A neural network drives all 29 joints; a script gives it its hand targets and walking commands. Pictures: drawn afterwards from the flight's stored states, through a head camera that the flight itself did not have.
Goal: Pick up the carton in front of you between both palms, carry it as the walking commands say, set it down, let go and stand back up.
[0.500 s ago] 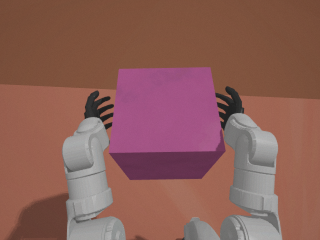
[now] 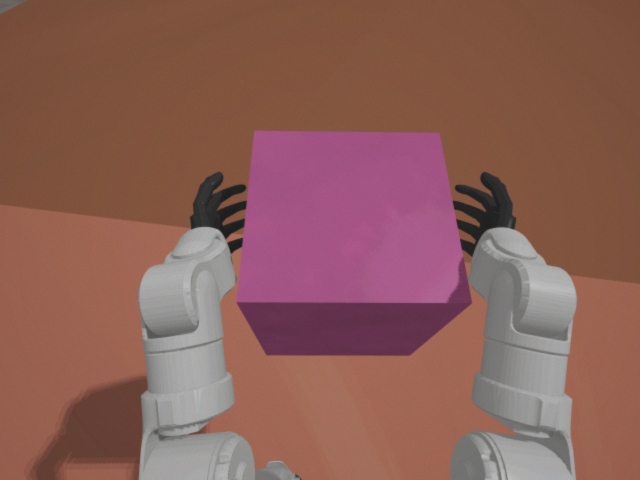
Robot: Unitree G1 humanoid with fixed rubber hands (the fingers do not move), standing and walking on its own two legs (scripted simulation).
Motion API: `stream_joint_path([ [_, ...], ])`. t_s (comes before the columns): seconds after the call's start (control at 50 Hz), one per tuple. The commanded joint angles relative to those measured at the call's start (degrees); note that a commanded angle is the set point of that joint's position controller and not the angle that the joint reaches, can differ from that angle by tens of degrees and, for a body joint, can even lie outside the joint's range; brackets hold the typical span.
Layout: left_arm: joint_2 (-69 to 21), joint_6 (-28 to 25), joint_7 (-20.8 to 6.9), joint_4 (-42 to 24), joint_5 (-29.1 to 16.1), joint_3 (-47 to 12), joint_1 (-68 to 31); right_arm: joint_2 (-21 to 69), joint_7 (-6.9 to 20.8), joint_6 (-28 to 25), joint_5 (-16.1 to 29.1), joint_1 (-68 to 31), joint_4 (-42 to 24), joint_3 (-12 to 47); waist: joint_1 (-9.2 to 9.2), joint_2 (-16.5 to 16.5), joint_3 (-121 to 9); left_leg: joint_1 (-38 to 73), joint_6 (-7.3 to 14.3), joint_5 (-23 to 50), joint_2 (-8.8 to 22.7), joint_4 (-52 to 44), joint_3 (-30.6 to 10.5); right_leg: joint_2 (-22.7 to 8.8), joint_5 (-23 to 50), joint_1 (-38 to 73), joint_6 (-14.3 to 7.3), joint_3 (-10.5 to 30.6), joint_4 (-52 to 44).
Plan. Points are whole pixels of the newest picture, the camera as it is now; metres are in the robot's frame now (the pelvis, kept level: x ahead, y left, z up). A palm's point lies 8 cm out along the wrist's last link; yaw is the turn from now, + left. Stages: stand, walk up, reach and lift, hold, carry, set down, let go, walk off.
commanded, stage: carry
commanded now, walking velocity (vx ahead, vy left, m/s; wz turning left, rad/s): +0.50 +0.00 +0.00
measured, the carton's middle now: (342, 258) +0.38 +0.02 +0.08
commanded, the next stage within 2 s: none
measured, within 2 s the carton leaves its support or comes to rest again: neither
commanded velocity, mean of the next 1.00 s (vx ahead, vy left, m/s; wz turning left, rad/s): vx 0.50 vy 0.00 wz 0.00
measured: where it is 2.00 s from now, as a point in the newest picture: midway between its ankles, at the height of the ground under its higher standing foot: (339, 224)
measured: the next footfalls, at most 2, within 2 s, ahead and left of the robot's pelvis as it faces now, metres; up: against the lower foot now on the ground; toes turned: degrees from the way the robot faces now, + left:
left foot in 0.04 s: +0.19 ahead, +0.11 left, +0.01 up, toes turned +5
right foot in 0.46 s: +0.44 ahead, -0.10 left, +0.03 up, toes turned -5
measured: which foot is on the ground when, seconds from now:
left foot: up 0.00-0.02, down 0.04-0.48, up 0.50-0.86, down 0.88-1.00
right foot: down 0.00-0.06, up 0.08-0.44, down 0.46-0.90, up 0.92-1.00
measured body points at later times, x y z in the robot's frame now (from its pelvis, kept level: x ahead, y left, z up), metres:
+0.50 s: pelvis +0.30 -0.01 +0.01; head +0.30 -0.01 +0.46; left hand +0.65 +0.17 +0.16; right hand +0.66 -0.15 +0.15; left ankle +0.15 +0.10 -0.68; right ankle +0.40 -0.09 -0.70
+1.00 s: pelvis +0.58 +0.04 +0.04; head +0.59 +0.04 +0.49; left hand +0.95 +0.18 +0.16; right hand +0.92 -0.13 +0.17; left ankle +0.62 +0.12 -0.69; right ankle +0.48 -0.08 -0.59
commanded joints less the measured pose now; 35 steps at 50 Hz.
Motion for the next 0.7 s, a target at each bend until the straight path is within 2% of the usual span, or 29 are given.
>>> stream_joint_path([
  [0.0, -32.6, 2.1, 1.0, 0.5, -6.5, -29.5, -30.4, 32.1, -0.8, 2.0, 7.3, -28.0, 6.4, 29.3, -8.67, 22.3, -26.5, 53.2, 14.0, 9.6, 16.5, -18.5, -39.0, 5.6, -3.4, -32.5, 1.4, 0.8, 45.2],
  [0.02, -33.3, 2.2, 1.2, 1.4, -6.1, -28.6, -31.5, 34.2, -0.6, 2.1, 8.1, -29.2, 5.8, 30.0, -8.34, 16.2, -26.6, 54.2, 15.4, 15.1, 16.5, -16.0, -37.7, 2.7, -5.1, -36.7, -0.2, 5.1, 51.8],
  [0.04, -35.4, 2.1, 1.1, 1.6, -6.1, -27.6, -31.9, 36.5, -0.1, 2.0, 9.4, -31.3, 4.4, 31.4, -8.68, 7.9, -25.6, 52.0, 15.4, 18.3, 16.3, -14.2, -34.5, 1.3, -4.3, -39.7, -1.1, 6.1, 53.3],
  [0.06, -37.2, 1.7, 0.8, 1.4, -5.9, -27.2, -33.4, 39.1, 0.7, 1.8, 10.6, -34.2, 3.1, 32.8, -8.5, 3.4, -24.1, 48.4, 13.7, 18.6, 14.9, -13.7, -31.1, -0.2, -2.1, -40.3, -1.0, 6.6, 52.6],
  [0.08, -38.7, 1.5, 0.5, 2.4, -5.3, -26.5, -33.9, 41.6, 1.5, 1.5, 12.3, -37.4, 1.5, 34.3, -7.32, 1.6, -22.7, 44.8, 11.7, 16.6, 14.4, -14.5, -26.1, -2.2, 0.5, -38.9, -0.9, 7.2, 48.4],
  [0.1, -40.0, 1.0, 0.2, 1.9, -5.2, -26.1, -34.7, 44.1, 2.1, 0.8, 13.9, -40.7, -0.7, 36.3, -6.79, 1.3, -22.9, 41.4, 10.4, 12.0, 14.0, -16.4, -24.0, -3.3, 2.3, -35.4, -0.6, 6.9, 44.6],
  [0.12, -40.7, 0.6, 0.1, 1.8, -5.0, -26.0, -35.3, 45.4, 2.5, 0.3, 15.2, -42.9, -1.8, 37.4, -6.15, 2.5, -22.3, 39.5, 9.6, 9.6, 13.5, -17.8, -22.8, -3.0, 3.3, -34.1, -0.7, 5.5, 42.9],
  [0.14, -40.7, 0.1, 0.1, 2.2, -4.5, -26.1, -34.7, 45.3, 2.6, -0.1, 15.5, -43.8, -2.4, 37.9, -6.04, 4.5, -22.0, 39.3, 9.8, 8.5, 13.0, -18.9, -21.3, -2.7, 4.5, -34.6, -0.8, 4.2, 40.9],
  [0.18, -39.3, -0.6, 0.4, 1.2, -4.2, -27.4, -34.3, 43.6, 2.3, -0.8, 14.8, -41.5, -2.2, 37.2, -6.4, 7.4, -20.9, 39.8, 10.6, 8.6, 12.3, -20.2, -18.1, -2.5, 6.9, -34.9, -0.6, 2.7, 35.8],
  [0.24, -36.1, -0.7, 0.7, -1.0, -4.7, -28.4, -34.2, 40.3, 1.5, -0.9, 13.7, -37.8, -2.4, 36.3, -6.66, 8.8, -19.6, 38.8, 9.7, 11.0, 10.6, -20.5, -12.1, -2.3, 9.4, -31.3, -0.7, 0.9, 25.2],
  [0.28, -34.3, -0.1, 0.7, -1.2, -5.3, -28.8, -33.2, 38.2, 0.9, -0.2, 12.2, -34.1, -0.5, 35.5, -6.92, 8.9, -17.9, 37.1, 8.3, 14.9, 9.6, -19.9, -8.8, -1.3, 12.4, -27.2, -0.9, -1.1, 17.2],
  [0.32, -33.0, 0.8, 0.6, -0.1, -5.7, -28.8, -31.8, 36.4, 0.2, 0.7, 10.2, -30.9, 1.6, 34.3, -6.29, 10.0, -17.1, 35.8, 6.6, 20.8, 8.9, -17.6, -6.0, 0.9, 13.5, -20.9, -1.4, -4.5, 10.3],
  [0.34, -32.9, 1.3, 0.5, 1.2, -6.0, -28.6, -31.3, 35.7, -0.1, 1.1, 9.2, -30.0, 2.6, 33.6, -4.87, 9.5, -18.0, 34.6, 5.5, 27.7, 8.4, -12.9, -4.0, 2.8, 13.8, -15.1, -1.8, -6.6, 7.5],
  [0.36, -33.1, 1.6, 0.4, 2.9, -6.1, -28.2, -30.5, 35.4, -0.3, 1.6, 8.2, -28.7, 3.8, 33.1, -2.56, 7.0, -20.4, 31.8, 3.5, 34.3, 6.3, -4.1, 0.2, 4.5, 14.5, -5.4, -2.5, -8.7, 3.9],
  [0.38, -33.1, 1.8, 0.3, 4.7, -5.8, -27.6, -28.9, 34.9, -0.6, 1.9, 7.5, -28.8, 4.6, 32.6, 0.45, 3.2, -24.7, 21.7, 0.5, 28.3, 4.4, 7.5, 1.3, 0.2, 12.5, 9.8, -5.0, -0.6, 3.9],
  [0.4, -32.1, 1.8, 0.5, 5.1, -5.6, -26.8, -28.4, 35.5, -0.7, 2.3, 7.4, -29.4, 4.1, 32.4, 1.35, -12.6, -28.5, 7.5, -2.2, 9.0, -1.4, 23.7, 0.6, -14.5, 12.3, 20.8, -10.5, 24.8, 0.3],
  [0.42, -33.3, 1.7, 0.4, 5.5, -5.8, -26.7, -29.2, 36.6, -0.6, 2.3, 7.4, -30.9, 3.7, 32.4, 2.31, -19.9, -28.1, -7.0, -1.5, -15.4, -7.6, 34.6, -2.9, -18.8, 22.2, 27.6, -16.8, 38.7, -4.5],
  [0.44, -35.9, 1.6, 0.0, 4.6, -6.9, -27.6, -30.5, 37.0, -0.5, 2.1, 7.8, -33.2, 2.9, 31.9, 1.86, -13.3, -27.4, -10.7, -0.3, -17.6, -4.4, 40.8, -6.5, -18.8, 24.9, 27.2, -17.0, 38.3, -3.1],
  [0.46, -39.6, 1.1, -0.6, 2.0, -8.8, -29.8, -33.7, 39.8, -0.1, 1.5, 8.9, -35.7, 1.6, 32.1, 1.97, -7.1, -26.6, -13.1, 0.3, -17.0, -2.9, 41.7, -7.3, -17.7, 27.7, 25.7, -16.3, 34.9, -1.9],
  [0.48, -41.8, 0.6, -1.2, 0.6, -9.9, -30.6, -35.9, 41.6, 0.2, 1.0, 9.7, -37.6, 0.8, 31.7, 1.47, -2.6, -24.3, -11.9, 0.4, -13.9, -0.6, 39.3, -8.0, -16.5, 29.0, 20.7, -14.4, 30.1, -1.4],
  [0.5, -43.7, 0.2, -1.9, -0.6, -11.3, -32.3, -38.5, 42.8, 0.3, 0.6, 9.1, -37.5, 1.9, 30.9, 0.26, -1.2, -23.1, -10.1, 0.2, -11.5, 0.9, 34.9, -8.3, -16.4, 25.7, 17.4, -13.2, 25.9, -2.3],
  [0.52, -45.0, -0.4, -2.4, -2.6, -12.5, -33.9, -40.3, 43.4, 0.3, -0.1, 8.7, -37.7, 1.2, 30.5, -0.26, -0.9, -23.6, -7.7, -0.3, -10.2, 1.3, 32.0, -7.0, -15.8, 22.1, 14.9, -12.2, 23.3, -3.8],
  [0.58, -43.1, -1.8, -2.4, -3.4, -12.7, -34.8, -38.7, 42.2, 0.1, -1.2, 6.9, -35.0, 2.1, 30.6, 0.22, -5.3, -22.6, -7.6, -0.3, -6.9, 0.8, 24.6, -3.5, -14.4, 19.3, 13.2, -11.8, 19.0, -6.1],
  [0.62, -41.6, -2.4, -2.2, -5.2, -12.9, -35.5, -37.7, 40.7, 0.0, -1.5, 6.5, -33.8, 0.8, 31.7, 0.73, -6.9, -22.0, -6.6, -0.7, -4.7, 1.2, 17.4, -2.8, -13.4, 20.5, 13.8, -11.8, 15.4, -7.0],
  [0.68, -37.8, -1.9, -1.4, -6.1, -12.3, -34.8, -35.0, 37.6, -0.2, -0.9, 7.2, -33.0, -0.9, 32.9, 1.09, -9.1, -20.5, -1.8, -0.6, -0.7, 0.1, 6.2, -0.6, -12.2, 24.3, 12.1, -10.5, 10.7, -6.8],
])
